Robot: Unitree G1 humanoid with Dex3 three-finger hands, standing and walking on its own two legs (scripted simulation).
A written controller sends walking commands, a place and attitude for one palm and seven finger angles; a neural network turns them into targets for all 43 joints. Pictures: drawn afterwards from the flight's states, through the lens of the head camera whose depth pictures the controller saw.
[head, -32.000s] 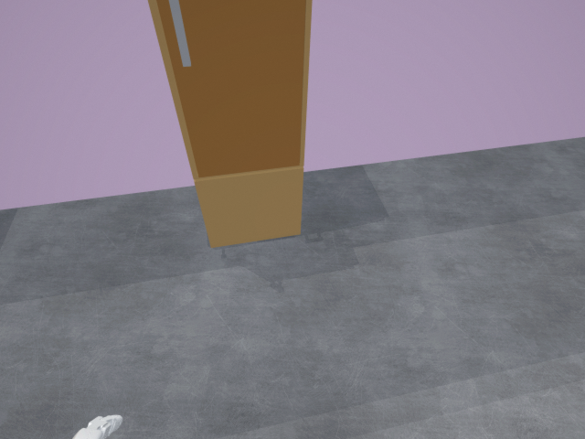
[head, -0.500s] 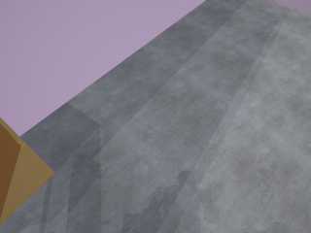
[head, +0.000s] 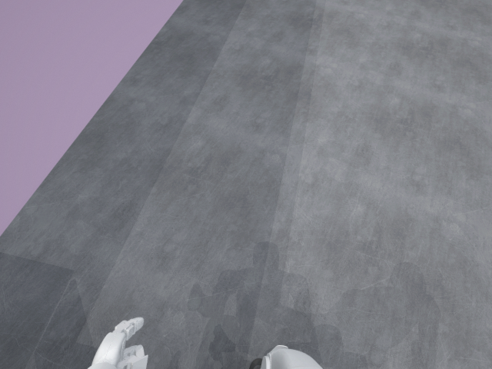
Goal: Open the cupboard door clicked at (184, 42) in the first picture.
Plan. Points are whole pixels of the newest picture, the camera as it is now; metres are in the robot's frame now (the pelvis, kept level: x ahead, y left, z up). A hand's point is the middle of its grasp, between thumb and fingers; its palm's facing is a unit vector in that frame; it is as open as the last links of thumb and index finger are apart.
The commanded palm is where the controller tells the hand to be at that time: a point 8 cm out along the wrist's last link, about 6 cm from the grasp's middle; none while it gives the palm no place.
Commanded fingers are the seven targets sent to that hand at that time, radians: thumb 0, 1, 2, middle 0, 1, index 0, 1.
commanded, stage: walk to a spot facing it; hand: left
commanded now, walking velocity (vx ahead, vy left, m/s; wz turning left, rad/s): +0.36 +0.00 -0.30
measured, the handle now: out of the picture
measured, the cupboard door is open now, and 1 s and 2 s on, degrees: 44 44 44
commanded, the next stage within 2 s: turn to face it in 0.70 s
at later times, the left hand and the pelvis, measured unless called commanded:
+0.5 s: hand (166, 355) +0.16 +0.15 -0.15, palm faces +0.01 -0.99 -0.16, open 7.4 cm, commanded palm none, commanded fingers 0.00 0.90 0.90 -0.20 -0.30 -0.20 -0.30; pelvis +0.26 -0.01 +0.01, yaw -8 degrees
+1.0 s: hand (219, 143) +0.67 +0.09 -0.14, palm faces -0.29 -0.93 -0.21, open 7.4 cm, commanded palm none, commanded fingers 0.00 0.90 0.90 -0.20 -0.30 -0.20 -0.30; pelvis +0.50 -0.06 +0.02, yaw -14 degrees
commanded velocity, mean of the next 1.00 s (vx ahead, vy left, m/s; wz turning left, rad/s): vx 0.24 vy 0.00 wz -0.09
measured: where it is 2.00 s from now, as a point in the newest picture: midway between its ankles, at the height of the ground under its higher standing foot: (267, 257)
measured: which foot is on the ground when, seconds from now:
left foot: up 0.00-0.52, down 0.54-1.00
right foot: down 0.00-0.54, up 0.56-0.96, down 0.98-1.00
